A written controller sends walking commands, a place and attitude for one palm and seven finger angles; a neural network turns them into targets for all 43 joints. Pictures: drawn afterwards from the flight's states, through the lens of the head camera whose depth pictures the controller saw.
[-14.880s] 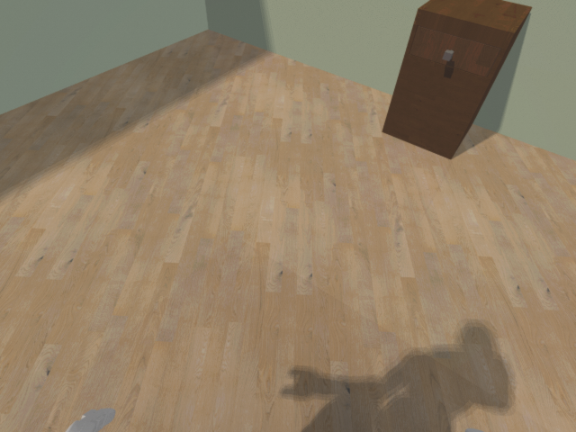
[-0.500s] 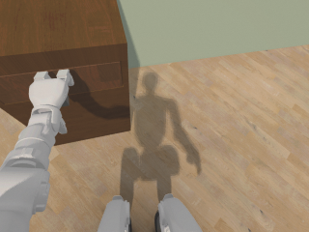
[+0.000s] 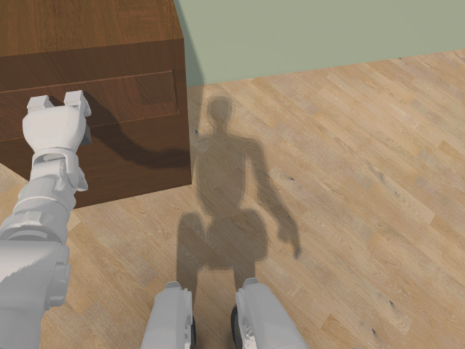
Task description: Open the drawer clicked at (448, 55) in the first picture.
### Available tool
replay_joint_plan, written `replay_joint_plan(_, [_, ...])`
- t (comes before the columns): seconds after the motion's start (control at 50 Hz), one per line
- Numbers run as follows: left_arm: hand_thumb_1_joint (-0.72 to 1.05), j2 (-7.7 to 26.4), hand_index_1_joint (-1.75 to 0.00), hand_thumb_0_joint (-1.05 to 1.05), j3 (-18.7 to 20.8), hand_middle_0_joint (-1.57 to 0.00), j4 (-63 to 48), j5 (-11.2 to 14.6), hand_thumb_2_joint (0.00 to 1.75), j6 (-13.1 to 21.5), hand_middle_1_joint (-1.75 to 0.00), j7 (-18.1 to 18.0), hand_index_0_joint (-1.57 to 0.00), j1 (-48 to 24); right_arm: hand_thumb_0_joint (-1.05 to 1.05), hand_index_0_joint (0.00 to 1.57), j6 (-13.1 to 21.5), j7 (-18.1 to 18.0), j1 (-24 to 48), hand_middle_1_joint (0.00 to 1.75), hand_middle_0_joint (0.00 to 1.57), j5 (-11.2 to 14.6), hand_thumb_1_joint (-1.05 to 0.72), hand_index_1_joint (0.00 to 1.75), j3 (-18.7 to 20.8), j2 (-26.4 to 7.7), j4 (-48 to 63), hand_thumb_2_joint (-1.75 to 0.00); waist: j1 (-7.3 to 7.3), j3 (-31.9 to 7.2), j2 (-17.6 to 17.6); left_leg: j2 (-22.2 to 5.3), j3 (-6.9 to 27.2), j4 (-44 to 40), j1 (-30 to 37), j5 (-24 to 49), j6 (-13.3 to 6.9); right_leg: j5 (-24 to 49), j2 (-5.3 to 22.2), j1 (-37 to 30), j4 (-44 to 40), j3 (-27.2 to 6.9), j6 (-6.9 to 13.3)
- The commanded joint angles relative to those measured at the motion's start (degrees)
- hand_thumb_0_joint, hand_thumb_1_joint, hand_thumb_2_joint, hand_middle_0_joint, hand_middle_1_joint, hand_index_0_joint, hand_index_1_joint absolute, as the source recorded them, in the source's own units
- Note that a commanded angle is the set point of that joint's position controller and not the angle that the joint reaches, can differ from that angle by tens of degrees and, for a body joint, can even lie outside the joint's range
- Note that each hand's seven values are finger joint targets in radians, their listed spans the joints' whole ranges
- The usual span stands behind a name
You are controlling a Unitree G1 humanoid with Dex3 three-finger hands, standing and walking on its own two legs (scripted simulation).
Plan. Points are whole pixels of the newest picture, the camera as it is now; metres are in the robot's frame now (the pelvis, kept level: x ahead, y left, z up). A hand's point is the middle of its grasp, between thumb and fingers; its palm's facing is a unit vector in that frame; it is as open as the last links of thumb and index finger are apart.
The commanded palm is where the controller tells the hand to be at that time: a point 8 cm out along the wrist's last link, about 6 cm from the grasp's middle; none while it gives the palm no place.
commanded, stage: lower the fingers behind the handle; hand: left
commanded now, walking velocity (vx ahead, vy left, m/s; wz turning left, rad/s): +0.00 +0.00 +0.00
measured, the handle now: (77, 124) +0.53 +0.27 -0.07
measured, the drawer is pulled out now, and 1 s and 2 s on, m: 0.00 0.00 0.02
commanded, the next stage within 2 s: close the thumb around the handle in 0.78 s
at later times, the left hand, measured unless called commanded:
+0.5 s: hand (77, 148) +0.49 +0.27 -0.09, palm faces -0.05 -0.02 -1.00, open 13.8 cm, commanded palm +0.48 +0.24 -0.03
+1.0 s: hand (76, 148) +0.49 +0.27 -0.09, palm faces -0.05 -0.03 -1.00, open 13.6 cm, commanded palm +0.48 +0.24 -0.03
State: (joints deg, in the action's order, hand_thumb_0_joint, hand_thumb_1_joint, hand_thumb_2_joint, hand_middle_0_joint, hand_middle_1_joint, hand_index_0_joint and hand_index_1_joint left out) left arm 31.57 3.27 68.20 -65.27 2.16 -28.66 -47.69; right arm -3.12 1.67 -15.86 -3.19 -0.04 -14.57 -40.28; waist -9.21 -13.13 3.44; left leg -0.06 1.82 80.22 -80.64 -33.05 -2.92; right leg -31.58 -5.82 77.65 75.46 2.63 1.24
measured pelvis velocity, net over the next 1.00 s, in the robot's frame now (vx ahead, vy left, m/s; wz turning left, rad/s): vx -0.02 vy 0.00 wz -0.02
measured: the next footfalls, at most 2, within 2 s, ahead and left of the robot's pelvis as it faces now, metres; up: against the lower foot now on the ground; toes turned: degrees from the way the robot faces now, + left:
none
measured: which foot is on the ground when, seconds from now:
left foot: down 0.00-1.00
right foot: down 0.00-1.00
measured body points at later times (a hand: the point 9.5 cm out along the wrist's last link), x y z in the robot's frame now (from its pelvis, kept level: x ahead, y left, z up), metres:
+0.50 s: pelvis -0.02 +0.00 -0.03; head +0.17 +0.03 +0.38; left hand +0.49 +0.27 -0.03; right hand +0.03 -0.26 -0.15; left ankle +0.02 +0.09 -0.59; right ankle +0.02 -0.11 -0.59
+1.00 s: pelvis -0.02 +0.00 -0.03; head +0.18 +0.03 +0.37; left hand +0.49 +0.27 -0.03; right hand +0.02 -0.27 -0.15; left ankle +0.02 +0.09 -0.59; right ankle +0.02 -0.11 -0.59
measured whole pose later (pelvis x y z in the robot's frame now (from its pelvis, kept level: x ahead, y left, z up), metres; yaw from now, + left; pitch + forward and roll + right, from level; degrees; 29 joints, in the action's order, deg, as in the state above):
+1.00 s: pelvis -0.02 +0.00 -0.03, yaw -1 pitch +36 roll -6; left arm 32.9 4.2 64.4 -64.8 1.1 -28.3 -49.7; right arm -2.6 2.0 -15.2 -2.4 -0.8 -14.4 -39.5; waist -8.8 -12.3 3.7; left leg -0.2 1.4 87.0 -89.2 -33.9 -3.3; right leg -32.5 -5.8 86.3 82.4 2.8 0.8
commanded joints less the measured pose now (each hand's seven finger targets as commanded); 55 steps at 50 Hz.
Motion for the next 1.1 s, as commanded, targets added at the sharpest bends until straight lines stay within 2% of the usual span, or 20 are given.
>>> replay_joint_plan(0.0, [-0.50, 13.3, -1.20, 0.00, 3.8, -0.30, -10.8, -0.3, 0.30, 1.4, -1.20, -2.8, -0.30, -15.3, 0.00, 0.20, 0.4, -0.5, -9.6, 0.30, 0.20, -0.5, -0.90, 0.30, 4.0, -10.1, 2.3, -0.90, 1.58, -28.7, 7.6, -0.6, 2.0, -6.6, 24.8, 24.8, 0.5, 18.6, 0.7, -10.0, -5.5, -0.2, 1.6])
replay_joint_plan(0.04, [-0.50, 13.6, -1.20, 0.00, 4.4, -0.30, -13.1, -0.7, 0.30, 2.3, -1.20, -3.9, -0.30, -15.6, 0.00, 0.20, 0.4, -0.4, -9.7, 0.30, 0.20, -0.5, -0.90, 0.30, 4.4, -10.3, 2.3, -0.90, 1.76, -30.7, 8.1, -0.9, 2.5, -5.9, 26.3, 25.5, 0.8, 17.9, 0.6, -8.7, -4.7, 0.0, 1.5])
replay_joint_plan(0.06, [-0.50, 13.6, -1.20, 0.00, 4.5, -0.30, -14.1, -0.6, 0.30, 2.7, -1.20, -4.5, -0.30, -17.0, 0.00, 0.20, 0.5, -0.4, -9.7, 0.30, 0.20, -0.5, -0.90, 0.30, 4.6, -10.3, 2.2, -0.90, 1.08, -31.5, 6.9, -1.0, 2.4, -5.4, 25.8, 25.1, 0.5, 17.9, 0.5, -8.8, -4.6, -0.2, 1.3])
replay_joint_plan(0.16, [-0.50, 17.8, -1.20, 0.00, 7.5, -0.30, -13.1, -0.9, 0.30, 2.2, -1.20, -7.2, -0.30, -19.2, 0.00, 0.20, 0.9, -0.1, -10.1, 0.30, 0.20, -0.7, -0.90, 0.30, 4.5, -10.9, 0.7, -0.90, 1.16, -32.9, 6.7, -0.6, 2.4, -3.9, 22.4, 22.6, 0.4, 16.0, 0.7, -8.5, -3.1, -0.1, 1.1])
replay_joint_plan(0.18, [-0.50, 16.9, -1.20, 0.00, 6.2, -0.30, -11.3, -1.3, 0.30, 1.2, -1.20, -7.5, -0.30, -19.6, 0.00, 0.20, 0.9, -0.1, -10.1, 0.30, 0.20, -0.6, -0.90, 0.30, 4.5, -10.9, 0.5, -0.90, 0.32, -31.5, 6.5, -0.7, 2.5, -3.8, 21.8, 21.8, 0.4, 15.2, 0.6, -7.3, -3.1, 0.0, 1.1])
replay_joint_plan(0.24, [-0.50, 14.6, -1.20, 0.00, 4.4, -0.30, -9.7, -1.2, 0.30, -1.0, -1.20, -7.9, -0.30, -21.7, 0.00, 0.20, 1.1, 0.4, -10.5, 0.30, 0.20, -0.6, -0.90, 0.30, 4.6, -11.1, 0.2, -0.90, -0.20, -31.8, 8.9, -0.8, 3.6, -4.3, 24.5, 22.0, 1.0, 13.4, 0.7, -3.9, -2.8, 1.0, 1.1])
replay_joint_plan(0.3, [-0.50, 15.1, -1.20, 0.00, 4.2, -0.30, -6.8, -0.3, 0.30, -3.4, -1.20, -6.7, -0.30, -22.8, 0.00, 0.20, 1.3, 0.5, -10.5, 0.30, 0.20, -0.5, -0.90, 0.30, 4.1, -11.3, 0.2, -0.90, -1.06, -30.6, 7.8, -1.0, 4.0, -4.6, 23.6, 20.9, 0.9, 12.6, 0.8, -3.3, -2.8, 1.3, 1.0])
replay_joint_plan(0.32, [-0.50, 16.3, -1.20, 0.00, 4.4, -0.30, -8.3, -0.4, 0.30, -3.5, -1.20, -6.3, -0.30, -24.1, 0.00, 0.20, 1.3, 0.4, -10.7, 0.30, 0.20, -0.3, -0.90, 0.30, 3.9, -11.4, 0.5, -0.90, -0.66, -32.5, 9.2, -0.9, 3.8, -4.4, 24.2, 21.6, 0.9, 13.3, 0.8, -3.9, -2.5, 1.2, 1.0])
replay_joint_plan(0.34, [-0.50, 14.7, -1.20, 0.00, 3.1, -0.30, -7.4, -0.3, 0.30, -4.2, -1.20, -5.6, -0.30, -23.4, 0.00, 0.20, 1.3, 0.5, -10.8, 0.30, 0.20, -0.3, -0.90, 0.30, 3.9, -11.2, 0.6, -0.90, -0.77, -32.7, 8.8, -0.8, 3.8, -4.3, 24.2, 21.8, 0.8, 13.5, 0.7, -4.2, -2.5, 1.3, 1.1])
replay_joint_plan(0.4, [-0.50, 14.8, -1.20, 0.00, 2.6, -0.30, -6.0, 0.4, 0.30, -4.8, -1.20, -3.5, -0.30, -23.5, 0.00, 0.20, 1.4, 0.2, -10.6, 0.30, 0.20, 0.0, -0.90, 0.30, 3.3, -11.1, 1.0, -0.90, -1.52, -30.4, 6.3, -0.8, 3.2, -4.3, 21.0, 18.9, 0.3, 12.4, 0.8, -5.2, -3.1, 1.1, 0.9])
replay_joint_plan(0.46, [-0.50, 17.3, -1.20, 0.00, 3.7, -0.30, -7.7, 0.3, 0.30, -4.0, -1.20, -1.8, -0.30, -22.3, 0.00, 0.20, 1.4, -0.2, -10.2, 0.30, 0.20, 0.2, -0.90, 0.30, 2.8, -11.0, 1.8, -0.90, -0.29, -30.8, 7.0, -0.5, 2.2, -3.9, 18.6, 17.2, -0.1, 12.1, 0.7, -7.3, -3.2, 0.3, 1.0])
replay_joint_plan(0.62, [-0.50, 17.1, -1.20, 0.00, 3.7, -0.30, -9.4, -0.2, 0.30, -0.2, -1.20, -0.8, -0.30, -20.6, 0.00, 0.20, 1.8, -0.8, -10.1, 0.30, 0.20, 0.2, -0.90, 0.30, 2.8, -10.7, 2.7, -0.90, -0.20, -28.2, 6.3, -0.6, 2.0, -2.7, 15.3, 15.2, -0.3, 10.2, 0.6, -5.3, -2.3, -0.1, 1.1])
replay_joint_plan(0.7, [-0.50, 16.0, -1.20, 0.00, 3.2, -0.30, -8.8, -0.3, 0.30, 0.0, -1.20, -1.6, -0.30, -21.1, 0.00, 0.20, 1.8, -0.8, -10.7, 0.30, 0.20, 0.2, -0.90, 0.30, 3.1, -10.7, 2.3, -0.90, -0.78, -28.3, 5.9, -0.7, 2.4, -2.5, 15.6, 15.7, -0.2, 10.2, 0.6, -3.9, -1.9, 0.2, 1.1])
replay_joint_plan(0.76, [-0.50, 17.4, -1.20, 0.00, 4.8, -0.30, -9.0, 0.2, 0.30, -1.0, -1.20, -2.2, -0.30, -19.0, 0.00, 0.20, 1.5, -0.5, -11.2, 0.30, 0.20, 0.3, -0.90, 0.30, 3.2, -11.0, 2.3, -0.90, 0.51, -30.9, 5.8, -0.5, 2.1, -2.4, 16.2, 17.0, -0.1, 11.5, 0.6, -6.0, -1.8, 0.1, 1.1])
replay_joint_plan(0.78, [-0.50, 16.9, -1.20, 0.00, 4.0, -0.30, -9.7, 0.2, 0.30, -1.2, -1.20, -2.3, -0.30, -20.7, 0.00, 0.20, 1.5, -0.6, -11.3, 0.30, 0.20, 0.3, -0.90, 0.30, 3.3, -11.0, 2.1, -0.90, -0.31, -30.3, 6.1, -0.7, 2.2, -2.4, 16.8, 17.5, -0.1, 12.0, 0.5, -5.4, -2.0, 0.1, 1.0])
replay_joint_plan(0.82, [-0.50, 18.1, -1.20, 0.00, 5.2, -0.30, -10.6, 0.4, 0.30, -1.5, -1.20, -2.3, -0.30, -20.3, 0.00, 0.20, 1.3, -0.5, -11.6, 0.30, 0.20, 0.4, -0.90, 0.30, 3.4, -11.2, 2.1, -0.90, 0.56, -32.2, 6.8, -0.8, 2.6, -2.8, 18.7, 19.1, 0.1, 12.6, 0.6, -5.8, -1.7, 0.4, 1.0])
replay_joint_plan(0.86, [-0.50, 15.8, -1.20, 0.00, 3.5, -0.30, -11.0, 0.8, 0.30, -2.1, -1.20, -2.0, -0.30, -20.4, 0.00, 0.20, 1.2, -0.5, -11.3, 0.30, 0.20, 0.5, -0.90, 0.30, 3.4, -10.9, 2.1, -0.90, 0.17, -32.1, 7.4, -0.8, 2.6, -3.2, 19.5, 19.2, 0.2, 12.8, 0.7, -5.9, -2.2, 0.5, 1.0])
replay_joint_plan(0.96, [-0.22, 16.0, -1.23, 0.00, 4.3, -0.32, -12.0, 0.9, 0.42, -1.7, -1.23, -1.4, -0.32, -18.1, 0.00, 0.20, 1.0, -0.6, -11.0, 0.30, 0.20, 0.5, -0.90, 0.30, 3.5, -10.8, 2.3, -0.90, 0.75, -33.1, 6.2, -1.0, 2.5, -3.5, 21.0, 21.2, 0.1, 14.7, 0.7, -7.5, -2.5, 0.4, 0.9])
replay_joint_plan(1.02, [-0.05, 17.0, -1.25, 0.00, 5.0, -0.33, -12.6, 0.6, 0.49, -0.7, -1.25, -1.3, -0.33, -17.5, 0.00, 0.20, 1.1, -0.6, -10.6, 0.30, 0.20, 0.4, -0.90, 0.30, 3.2, -10.6, 2.3, -0.90, 1.08, -31.5, 6.3, -1.0, 2.2, -3.4, 19.8, 20.6, 0.0, 14.9, 0.7, -7.7, -2.5, 0.1, 1.0])
replay_joint_plan(1.08, [0.12, 14.5, -1.27, 0.00, 3.6, -0.34, -11.7, 0.2, 0.56, -0.1, -1.27, -1.9, -0.34, -16.6, 0.00, 0.20, 1.0, -0.5, -10.4, 0.30, 0.20, 0.3, -0.90, 0.30, 3.4, -10.4, 2.2, -0.90, 0.80, -28.8, 6.2, -1.0, 2.4, -3.7, 19.9, 20.0, 0.1, 13.5, 0.6, -5.9, -2.8, 0.5, 1.2])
